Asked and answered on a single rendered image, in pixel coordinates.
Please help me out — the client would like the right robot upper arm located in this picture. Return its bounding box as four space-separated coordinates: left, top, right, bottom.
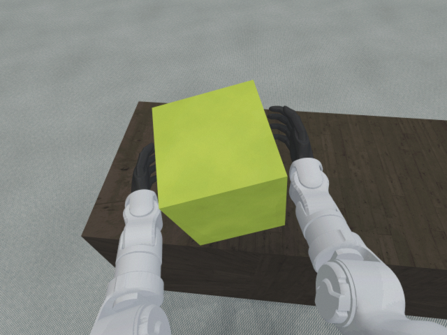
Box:
315 259 447 335

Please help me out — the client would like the robot right hand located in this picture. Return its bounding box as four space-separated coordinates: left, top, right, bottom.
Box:
268 106 314 162

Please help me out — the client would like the left robot forearm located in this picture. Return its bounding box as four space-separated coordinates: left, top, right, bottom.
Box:
93 189 164 327

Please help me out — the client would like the right robot forearm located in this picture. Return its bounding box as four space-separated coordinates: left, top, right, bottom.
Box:
289 158 405 312

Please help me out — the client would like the left robot upper arm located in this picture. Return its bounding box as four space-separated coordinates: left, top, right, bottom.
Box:
90 303 171 335

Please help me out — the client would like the robot left hand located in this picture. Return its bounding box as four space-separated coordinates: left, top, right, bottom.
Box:
131 142 157 192

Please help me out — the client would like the pedestal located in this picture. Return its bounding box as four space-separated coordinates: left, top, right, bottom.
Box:
81 101 447 320

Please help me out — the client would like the carton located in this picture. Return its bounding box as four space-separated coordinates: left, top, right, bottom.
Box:
152 80 288 245

